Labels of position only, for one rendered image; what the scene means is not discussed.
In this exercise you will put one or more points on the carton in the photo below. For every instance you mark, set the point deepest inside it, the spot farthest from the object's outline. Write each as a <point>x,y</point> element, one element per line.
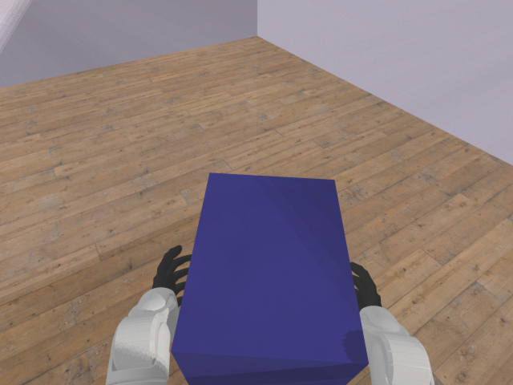
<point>269,297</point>

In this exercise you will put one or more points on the right robot forearm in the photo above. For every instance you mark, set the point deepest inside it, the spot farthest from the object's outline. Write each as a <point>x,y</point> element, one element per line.
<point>395,357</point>

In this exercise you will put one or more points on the robot left hand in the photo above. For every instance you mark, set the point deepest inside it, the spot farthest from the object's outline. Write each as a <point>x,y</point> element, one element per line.
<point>166,277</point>

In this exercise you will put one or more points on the robot right hand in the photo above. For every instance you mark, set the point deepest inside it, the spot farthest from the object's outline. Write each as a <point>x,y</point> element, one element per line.
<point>367,293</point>

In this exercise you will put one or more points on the left robot forearm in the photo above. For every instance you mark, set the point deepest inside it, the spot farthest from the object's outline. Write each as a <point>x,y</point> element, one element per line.
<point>140,349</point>

